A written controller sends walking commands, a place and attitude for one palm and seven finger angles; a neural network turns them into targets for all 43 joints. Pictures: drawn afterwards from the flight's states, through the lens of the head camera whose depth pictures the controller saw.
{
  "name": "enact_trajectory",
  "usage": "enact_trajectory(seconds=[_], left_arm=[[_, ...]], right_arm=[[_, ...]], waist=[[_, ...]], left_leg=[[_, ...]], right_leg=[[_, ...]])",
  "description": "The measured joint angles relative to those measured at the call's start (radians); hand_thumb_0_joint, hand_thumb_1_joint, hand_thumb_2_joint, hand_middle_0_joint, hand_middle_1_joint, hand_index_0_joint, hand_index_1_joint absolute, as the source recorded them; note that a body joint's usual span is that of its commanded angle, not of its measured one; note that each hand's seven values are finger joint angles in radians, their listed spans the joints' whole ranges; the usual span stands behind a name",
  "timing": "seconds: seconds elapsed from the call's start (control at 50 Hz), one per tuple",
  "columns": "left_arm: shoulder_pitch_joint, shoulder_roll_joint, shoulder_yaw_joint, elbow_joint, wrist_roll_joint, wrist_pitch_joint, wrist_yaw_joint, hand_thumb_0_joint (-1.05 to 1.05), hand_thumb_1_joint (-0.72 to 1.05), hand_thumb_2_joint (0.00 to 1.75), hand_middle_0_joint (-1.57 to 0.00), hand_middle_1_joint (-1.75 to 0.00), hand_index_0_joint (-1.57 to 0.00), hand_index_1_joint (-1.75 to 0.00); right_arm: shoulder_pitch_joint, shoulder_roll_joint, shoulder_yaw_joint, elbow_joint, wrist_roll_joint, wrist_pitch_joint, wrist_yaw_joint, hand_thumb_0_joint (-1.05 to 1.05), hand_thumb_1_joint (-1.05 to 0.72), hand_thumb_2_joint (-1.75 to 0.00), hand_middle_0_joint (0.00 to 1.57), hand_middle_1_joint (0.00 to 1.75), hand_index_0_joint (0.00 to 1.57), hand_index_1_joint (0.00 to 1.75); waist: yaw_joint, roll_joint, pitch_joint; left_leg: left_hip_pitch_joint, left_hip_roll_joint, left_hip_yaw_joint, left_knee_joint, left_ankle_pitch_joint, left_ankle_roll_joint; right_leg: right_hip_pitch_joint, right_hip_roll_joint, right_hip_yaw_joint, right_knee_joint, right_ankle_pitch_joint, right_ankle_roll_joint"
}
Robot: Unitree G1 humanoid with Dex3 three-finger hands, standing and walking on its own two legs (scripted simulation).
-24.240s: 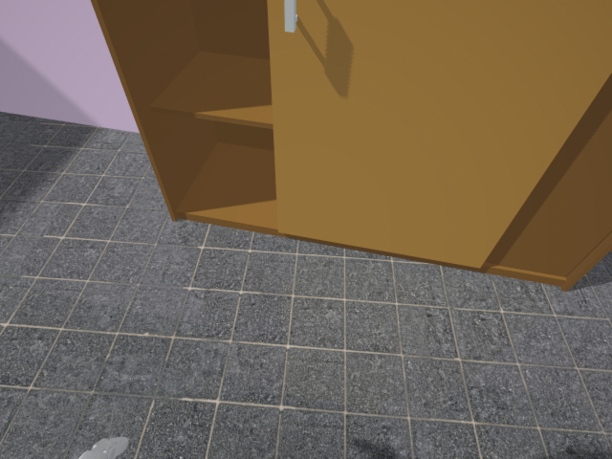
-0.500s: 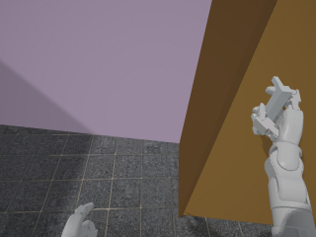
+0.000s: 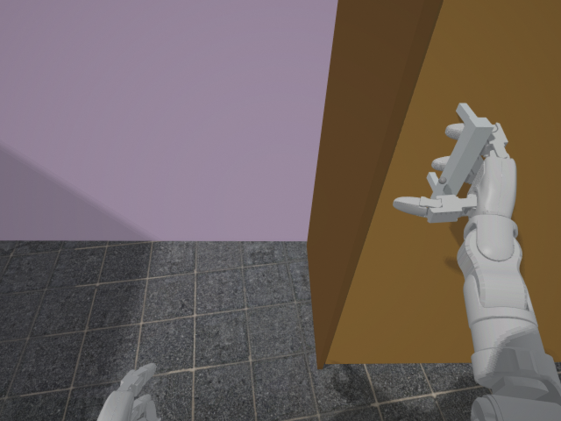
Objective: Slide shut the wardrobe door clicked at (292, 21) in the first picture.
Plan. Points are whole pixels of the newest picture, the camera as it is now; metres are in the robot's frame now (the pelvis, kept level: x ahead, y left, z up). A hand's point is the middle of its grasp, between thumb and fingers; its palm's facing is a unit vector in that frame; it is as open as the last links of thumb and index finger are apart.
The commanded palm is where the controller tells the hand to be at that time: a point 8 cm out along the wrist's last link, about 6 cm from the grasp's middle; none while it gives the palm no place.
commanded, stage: loosen the grip on the handle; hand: right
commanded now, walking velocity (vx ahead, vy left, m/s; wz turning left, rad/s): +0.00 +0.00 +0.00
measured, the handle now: (452, 157) +0.44 -0.21 +0.19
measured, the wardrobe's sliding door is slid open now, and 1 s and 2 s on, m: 0.00 0.00 0.00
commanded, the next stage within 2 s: slip the hand off the handle in 0.20 s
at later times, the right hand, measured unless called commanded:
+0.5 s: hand (451, 182) +0.40 -0.20 +0.17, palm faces +0.22 +0.97 -0.09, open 14.7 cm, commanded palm +0.37 -0.26 +0.17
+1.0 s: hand (493, 188) +0.40 -0.26 +0.17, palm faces +0.24 +0.96 -0.10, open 14.7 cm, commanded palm +0.35 -0.30 +0.17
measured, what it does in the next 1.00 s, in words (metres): stands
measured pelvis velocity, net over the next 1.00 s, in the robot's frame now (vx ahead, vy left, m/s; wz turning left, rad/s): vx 0.02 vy -0.03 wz -0.01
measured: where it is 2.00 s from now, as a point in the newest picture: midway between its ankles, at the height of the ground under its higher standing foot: outside the picture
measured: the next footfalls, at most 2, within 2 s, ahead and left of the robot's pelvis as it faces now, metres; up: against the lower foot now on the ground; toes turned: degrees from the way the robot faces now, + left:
none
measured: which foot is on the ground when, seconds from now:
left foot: down 0.00-1.00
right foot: down 0.00-1.00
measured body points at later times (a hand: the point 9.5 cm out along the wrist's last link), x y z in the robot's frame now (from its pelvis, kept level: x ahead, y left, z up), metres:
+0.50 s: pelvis +0.03 -0.02 +0.00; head +0.03 -0.02 +0.45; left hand +0.20 +0.21 -0.08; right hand +0.39 -0.25 +0.18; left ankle +0.04 +0.09 -0.73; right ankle +0.03 -0.11 -0.73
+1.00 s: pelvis +0.02 -0.03 +0.00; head +0.02 -0.03 +0.45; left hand +0.14 +0.23 -0.11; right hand +0.38 -0.31 +0.18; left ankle +0.04 +0.09 -0.73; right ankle +0.03 -0.11 -0.73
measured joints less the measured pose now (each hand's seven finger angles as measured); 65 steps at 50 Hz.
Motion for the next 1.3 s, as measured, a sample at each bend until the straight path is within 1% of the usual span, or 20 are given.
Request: enact_trajectory(seconds=[0.04,0.1,0.2,0.3,0.36,0.4,0.5,0.56,0.62,0.68,0.78,0.86,0.94,1.02,1.08,1.2,1.3], left_arm=[[0.003,0.001,0.002,0.016,0.000,0.001,0.003,0.01,0.90,0.90,-0.20,-0.30,-0.20,-0.30],[0.004,0.003,0.009,0.033,0.005,0.011,0.003,0.01,0.90,0.90,-0.20,-0.30,-0.20,-0.30],[0.004,0.002,0.015,0.037,0.013,0.018,-0.002,0.01,0.90,0.90,-0.20,-0.30,-0.20,-0.30],[-0.006,-0.007,0.006,0.002,0.020,0.013,-0.003,0.01,0.90,0.90,-0.20,-0.30,-0.20,-0.30],[-0.017,-0.013,-0.001,-0.018,0.020,0.017,0.000,0.01,0.90,0.90,-0.20,-0.30,-0.20,-0.30],[-0.030,-0.018,-0.007,-0.027,0.024,0.026,0.003,0.01,0.90,0.90,-0.20,-0.30,-0.20,-0.30],[-0.046,-0.028,-0.016,-0.049,0.021,0.046,0.011,0.01,0.90,0.90,-0.20,-0.30,-0.20,-0.30],[-0.043,-0.031,-0.020,-0.054,0.019,0.050,0.015,0.01,0.90,0.90,-0.21,-0.30,-0.20,-0.30],[-0.032,-0.029,-0.020,-0.052,0.019,0.049,0.018,0.01,0.90,0.90,-0.21,-0.30,-0.20,-0.30],[-0.016,-0.022,-0.020,-0.041,0.016,0.047,0.021,0.01,0.90,0.90,-0.21,-0.30,-0.20,-0.30],[0.004,-0.006,-0.020,-0.015,0.009,0.046,0.034,0.01,0.90,0.90,-0.21,-0.30,-0.20,-0.30],[0.014,0.002,-0.017,-0.002,0.009,0.046,0.039,0.01,0.90,0.90,-0.21,-0.30,-0.20,-0.30],[0.031,0.007,-0.008,-0.002,0.011,0.044,0.036,0.01,0.90,0.90,-0.21,-0.30,-0.20,-0.30],[0.046,0.012,-0.003,-0.011,0.012,0.040,0.026,0.01,0.90,0.90,-0.20,-0.30,-0.20,-0.30],[0.050,0.011,-0.003,-0.019,0.014,0.037,0.021,0.01,0.90,0.90,-0.20,-0.30,-0.20,-0.30],[0.029,0.003,-0.011,-0.038,0.013,0.031,0.019,0.01,0.90,0.90,-0.20,-0.30,-0.20,-0.30],[-0.003,-0.003,-0.019,-0.050,0.013,0.019,0.024,0.01,0.90,0.90,-0.20,-0.30,-0.20,-0.30]], right_arm=[[-0.012,-0.004,0.011,0.020,0.013,-0.013,0.015,-0.01,0.36,-0.30,0.41,1.34,0.28,1.29],[-0.008,-0.003,-0.003,0.018,0.032,-0.035,0.027,-0.01,0.45,-0.25,0.42,1.34,0.29,1.27],[0.039,0.015,0.004,-0.050,0.036,-0.059,0.028,-0.01,0.52,-0.21,0.48,1.34,0.28,1.21],[0.110,0.039,0.007,-0.149,0.041,-0.032,0.038,-0.02,0.54,-0.20,0.45,1.29,0.27,1.18],[0.120,0.052,0.014,-0.169,0.046,-0.019,0.045,-0.02,0.55,-0.20,0.44,1.28,0.26,1.17],[0.122,0.052,0.015,-0.178,0.040,-0.005,0.050,-0.02,0.55,-0.20,0.45,1.27,0.26,1.16],[0.123,0.037,-0.003,-0.164,0.036,0.028,0.051,-0.02,0.55,-0.20,0.44,1.25,0.26,1.15],[0.122,0.025,-0.026,-0.141,0.039,0.029,0.052,-0.02,0.55,-0.20,0.40,1.23,0.25,1.15],[0.122,0.007,-0.050,-0.127,0.039,0.014,0.060,-0.02,0.55,-0.20,0.35,1.20,0.25,1.15],[0.120,-0.014,-0.067,-0.112,0.047,-0.009,0.083,-0.02,0.55,-0.20,0.32,1.18,0.25,1.15],[0.080,-0.047,-0.075,-0.049,0.064,-0.022,0.123,-0.02,0.56,-0.20,0.28,1.16,0.25,1.15],[0.041,-0.071,-0.097,0.014,0.075,-0.037,0.146,-0.02,0.56,-0.20,0.27,1.16,0.25,1.15],[0.031,-0.083,-0.109,0.034,0.076,-0.060,0.162,-0.02,0.55,-0.20,0.30,1.19,0.25,1.15],[0.081,-0.071,-0.115,-0.017,0.091,-0.076,0.171,-0.02,0.55,-0.20,0.29,1.18,0.25,1.15],[0.140,-0.054,-0.116,-0.083,0.099,-0.074,0.175,-0.02,0.55,-0.20,0.28,1.17,0.25,1.15],[0.249,-0.033,-0.116,-0.209,0.109,-0.036,0.165,-0.02,0.55,-0.20,0.27,1.16,0.25,1.15],[0.310,-0.023,-0.107,-0.293,0.113,-0.010,0.161,-0.02,0.55,-0.20,0.26,1.15,0.25,1.15]], waist=[[0.001,-0.004,0.004],[-0.002,-0.011,0.006],[-0.017,-0.012,0.005],[-0.026,-0.008,-0.002],[-0.028,-0.006,-0.008],[-0.029,-0.004,-0.011],[-0.026,-0.006,-0.022],[-0.025,-0.006,-0.024],[-0.026,-0.007,-0.023],[-0.027,-0.007,-0.022],[-0.024,-0.010,-0.013],[-0.014,-0.010,-0.011],[-0.010,-0.011,-0.012],[-0.010,-0.016,-0.020],[-0.013,-0.020,-0.025],[-0.026,-0.027,-0.028],[-0.044,-0.032,-0.029]], left_leg=[[-0.002,-0.003,0.005,-0.004,0.000,0.000],[-0.005,-0.008,0.004,-0.012,0.000,-0.001],[0.000,-0.002,-0.002,-0.018,-0.009,-0.004],[0.011,0.009,-0.014,-0.017,-0.023,-0.012],[0.014,0.015,-0.010,-0.011,-0.032,-0.017],[0.014,0.016,-0.010,-0.008,-0.036,-0.019],[0.018,0.017,-0.013,-0.005,-0.037,-0.021],[0.020,0.017,-0.013,-0.003,-0.038,-0.023],[0.019,0.017,-0.012,0.000,-0.037,-0.023],[0.017,0.018,-0.008,0.003,-0.037,-0.024],[0.006,0.021,0.004,0.007,-0.033,-0.026],[-0.013,0.021,0.005,0.009,-0.027,-0.027],[-0.029,0.021,0.003,0.015,-0.025,-0.028],[-0.035,0.021,-0.007,0.020,-0.027,-0.030],[-0.032,0.020,-0.015,0.024,-0.030,-0.031],[-0.017,0.020,-0.017,0.028,-0.036,-0.031],[-0.005,0.021,-0.006,0.031,-0.041,-0.028]], right_leg=[[-0.009,-0.004,0.005,0.008,-0.004,0.001],[-0.017,-0.008,0.005,0.014,-0.012,0.002],[-0.009,-0.001,-0.001,0.001,-0.022,-0.005],[0.014,0.011,-0.012,-0.017,-0.029,-0.013],[0.014,0.017,-0.007,-0.012,-0.036,-0.016],[0.014,0.018,-0.007,-0.007,-0.039,-0.018],[0.017,0.019,-0.010,-0.001,-0.044,-0.020],[0.018,0.019,-0.011,0.003,-0.046,-0.022],[0.015,0.019,-0.010,0.009,-0.047,-0.023],[0.009,0.019,-0.006,0.018,-0.048,-0.024],[-0.011,0.021,0.005,0.032,-0.045,-0.026],[-0.032,0.021,0.006,0.039,-0.042,-0.029],[-0.048,0.021,0.004,0.047,-0.042,-0.030],[-0.049,0.020,-0.006,0.048,-0.045,-0.032],[-0.041,0.019,-0.013,0.048,-0.049,-0.033],[-0.024,0.020,-0.016,0.047,-0.053,-0.032],[-0.016,0.021,-0.005,0.051,-0.054,-0.029]])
